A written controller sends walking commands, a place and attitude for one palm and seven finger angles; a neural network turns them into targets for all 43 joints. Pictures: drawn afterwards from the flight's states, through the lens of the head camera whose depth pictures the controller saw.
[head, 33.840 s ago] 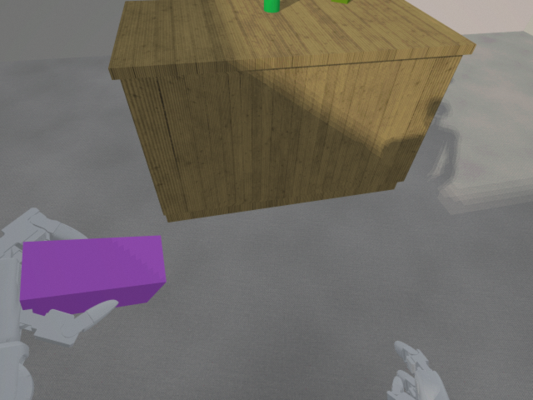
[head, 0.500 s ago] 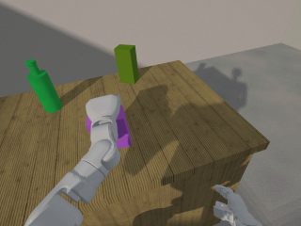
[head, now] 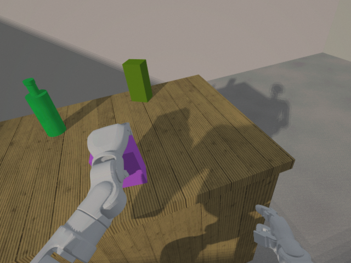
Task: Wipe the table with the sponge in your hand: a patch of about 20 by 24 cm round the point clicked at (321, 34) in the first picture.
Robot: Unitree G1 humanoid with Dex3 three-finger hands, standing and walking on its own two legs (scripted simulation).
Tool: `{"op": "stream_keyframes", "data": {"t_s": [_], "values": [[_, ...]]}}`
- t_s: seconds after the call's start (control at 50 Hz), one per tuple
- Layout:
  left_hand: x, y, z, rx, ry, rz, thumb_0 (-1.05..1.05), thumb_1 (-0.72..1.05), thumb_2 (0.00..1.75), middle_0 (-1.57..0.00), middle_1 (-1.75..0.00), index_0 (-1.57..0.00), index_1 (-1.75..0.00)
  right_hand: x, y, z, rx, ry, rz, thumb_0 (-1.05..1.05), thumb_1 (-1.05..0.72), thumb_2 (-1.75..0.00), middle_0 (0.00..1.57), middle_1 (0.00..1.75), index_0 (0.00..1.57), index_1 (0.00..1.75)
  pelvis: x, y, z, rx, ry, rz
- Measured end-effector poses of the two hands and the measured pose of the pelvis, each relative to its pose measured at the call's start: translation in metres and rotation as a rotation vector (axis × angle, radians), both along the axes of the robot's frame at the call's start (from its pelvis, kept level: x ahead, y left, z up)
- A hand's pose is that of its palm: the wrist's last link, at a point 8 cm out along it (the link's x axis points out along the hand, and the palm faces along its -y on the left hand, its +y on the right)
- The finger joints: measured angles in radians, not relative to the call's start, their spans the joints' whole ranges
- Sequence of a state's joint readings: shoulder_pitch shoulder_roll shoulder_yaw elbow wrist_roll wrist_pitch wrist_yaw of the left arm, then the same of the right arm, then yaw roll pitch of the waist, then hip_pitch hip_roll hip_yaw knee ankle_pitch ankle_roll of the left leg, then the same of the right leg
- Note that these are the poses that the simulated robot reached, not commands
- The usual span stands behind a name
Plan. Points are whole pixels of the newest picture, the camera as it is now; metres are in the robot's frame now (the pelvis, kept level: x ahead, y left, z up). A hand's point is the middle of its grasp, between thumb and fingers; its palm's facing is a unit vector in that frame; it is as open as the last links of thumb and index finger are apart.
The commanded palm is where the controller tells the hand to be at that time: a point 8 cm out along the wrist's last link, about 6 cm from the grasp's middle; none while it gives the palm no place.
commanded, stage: wipe back along the third lane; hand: left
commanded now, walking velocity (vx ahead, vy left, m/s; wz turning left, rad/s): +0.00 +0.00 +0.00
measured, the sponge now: (123, 169) +0.32 +0.19 +0.07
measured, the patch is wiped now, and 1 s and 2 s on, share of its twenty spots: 0.90 0.95 0.95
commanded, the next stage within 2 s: slide back across to the middle lane in 0.34 s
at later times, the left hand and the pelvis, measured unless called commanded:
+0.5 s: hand (119, 167) +0.28 +0.16 +0.14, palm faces +0.20 -0.21 -0.96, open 10.0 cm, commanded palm +0.23 +0.16 +0.17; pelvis +0.00 +0.00 +0.00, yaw -1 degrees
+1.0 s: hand (91, 172) +0.25 +0.21 +0.15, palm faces +0.22 -0.28 -0.94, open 9.9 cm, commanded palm +0.21 +0.22 +0.21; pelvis -0.02 +0.02 +0.00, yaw -2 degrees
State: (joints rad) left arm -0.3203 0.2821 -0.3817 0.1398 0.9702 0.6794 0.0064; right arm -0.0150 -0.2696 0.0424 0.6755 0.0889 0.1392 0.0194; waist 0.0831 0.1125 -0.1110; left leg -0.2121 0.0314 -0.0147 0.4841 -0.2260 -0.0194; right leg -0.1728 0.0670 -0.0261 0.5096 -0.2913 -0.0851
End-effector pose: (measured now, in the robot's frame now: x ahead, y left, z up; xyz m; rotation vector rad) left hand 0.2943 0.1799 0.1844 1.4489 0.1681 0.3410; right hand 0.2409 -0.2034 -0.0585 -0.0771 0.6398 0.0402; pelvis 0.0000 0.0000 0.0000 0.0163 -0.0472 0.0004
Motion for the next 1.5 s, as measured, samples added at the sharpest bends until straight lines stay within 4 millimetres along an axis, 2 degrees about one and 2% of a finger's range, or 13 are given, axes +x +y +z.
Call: {"op": "stream_keyframes", "data": {"t_s": [0.16,0.52,0.7,0.9,1.28,1.36,1.5], "values": [[-0.014,-0.007,-0.001,-0.012,-0.02,-0.027,0.0,-0.47,1.05,-0.69,-1.42,-0.72,-1.4,0.002,-0.004,0.0,0.007,-0.012,0.005,0.01,-0.9,-0.9,0.19,0.3,0.2,0.3,0.0,-0.004,0.0,0.001,-0.007,-0.005],[-0.05,-0.011,0.001,-0.12,-0.095,-0.096,0.0,-0.47,1.05,-0.69,-1.42,-0.72,-1.4,0.003,0.011,0.005,0.024,-0.018,0.031,0.01,-0.9,-0.9,0.19,0.3,0.19,0.3,-0.003,0.001,-0.001,-0.004,-0.022,-0.015],[-0.055,0.003,0.004,-0.191,-0.107,-0.113,0.0,-0.48,1.05,-0.7,-1.4,-0.73,-1.38,-0.006,0.013,0.01,-0.005,-0.026,0.002,0.01,-0.9,-0.9,0.19,0.3,0.2,0.3,-0.008,0.006,0.0,-0.006,-0.03,-0.03],[-0.071,0.028,0.011,-0.202,-0.115,-0.082,-0.01,-0.49,1.05,-0.72,-1.38,-0.75,-1.36,-0.013,0.016,0.009,-0.026,-0.033,-0.015,0.01,-0.9,-0.9,0.19,0.3,0.2,0.3,-0.012,0.014,0.0,-0.01,-0.041,-0.032],[-0.084,0.07,0.01,-0.144,-0.08,0.009,-0.01,-0.5,1.05,-0.73,-1.37,-0.76,-1.35,-0.012,0.038,0.011,-0.037,-0.063,0.028,0.01,-0.9,-0.9,0.2,0.3,0.2,0.3,-0.019,0.023,0.002,-0.015,-0.043,-0.017],[-0.08,0.07,0.007,-0.131,-0.06,0.01,-0.01,-0.5,1.05,-0.74,-1.37,-0.77,-1.35,-0.011,0.04,0.01,-0.049,-0.065,0.036,0.01,-0.9,-0.9,0.2,0.3,0.2,0.3,-0.02,0.024,0.002,-0.016,-0.045,-0.005],[-0.062,0.073,0.007,-0.071,-0.031,0.018,-0.01,-0.51,1.05,-0.74,-1.36,-0.77,-1.34,-0.015,0.04,0.007,-0.057,-0.054,0.027,0.01,-0.9,-0.9,0.2,0.3,0.2,0.3,-0.022,0.023,0.002,-0.014,-0.036,-0.007]]}}
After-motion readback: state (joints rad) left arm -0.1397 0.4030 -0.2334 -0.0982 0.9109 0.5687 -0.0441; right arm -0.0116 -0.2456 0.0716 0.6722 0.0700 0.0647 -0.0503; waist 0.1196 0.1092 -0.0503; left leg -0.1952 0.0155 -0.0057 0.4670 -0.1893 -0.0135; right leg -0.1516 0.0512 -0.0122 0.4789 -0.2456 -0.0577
